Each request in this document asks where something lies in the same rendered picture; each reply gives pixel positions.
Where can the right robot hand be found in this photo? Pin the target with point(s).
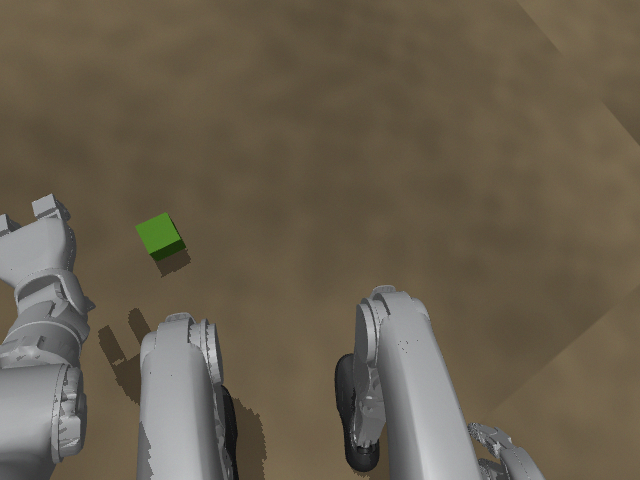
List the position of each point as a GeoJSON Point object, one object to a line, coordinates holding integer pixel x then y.
{"type": "Point", "coordinates": [516, 463]}

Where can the left robot hand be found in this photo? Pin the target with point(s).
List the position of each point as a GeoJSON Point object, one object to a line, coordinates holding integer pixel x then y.
{"type": "Point", "coordinates": [48, 243]}

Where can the right robot foot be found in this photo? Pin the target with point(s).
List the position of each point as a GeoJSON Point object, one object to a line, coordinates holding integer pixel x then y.
{"type": "Point", "coordinates": [359, 458]}

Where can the cube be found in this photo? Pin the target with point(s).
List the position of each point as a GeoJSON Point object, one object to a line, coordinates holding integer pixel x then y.
{"type": "Point", "coordinates": [160, 237]}

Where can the left robot foot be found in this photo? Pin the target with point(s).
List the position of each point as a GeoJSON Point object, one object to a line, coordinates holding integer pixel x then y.
{"type": "Point", "coordinates": [231, 434]}

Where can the left robot arm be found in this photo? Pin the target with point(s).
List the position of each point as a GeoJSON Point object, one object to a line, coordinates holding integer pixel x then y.
{"type": "Point", "coordinates": [43, 409]}

